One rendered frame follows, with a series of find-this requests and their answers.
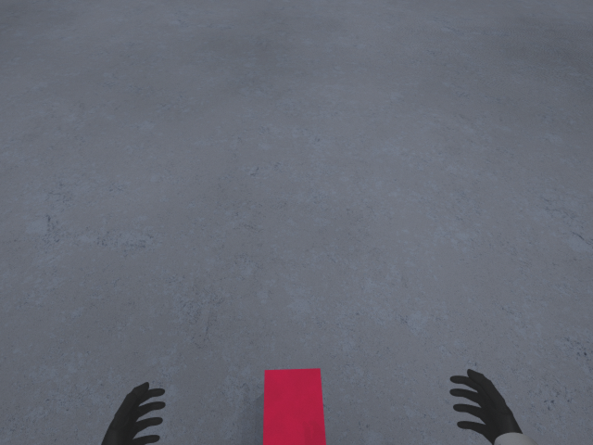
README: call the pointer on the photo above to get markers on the robot right hand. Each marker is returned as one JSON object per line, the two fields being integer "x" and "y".
{"x": 496, "y": 415}

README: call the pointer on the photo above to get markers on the carton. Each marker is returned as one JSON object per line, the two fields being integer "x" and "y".
{"x": 293, "y": 408}

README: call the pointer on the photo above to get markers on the robot left hand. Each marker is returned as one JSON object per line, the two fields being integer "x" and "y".
{"x": 124, "y": 427}

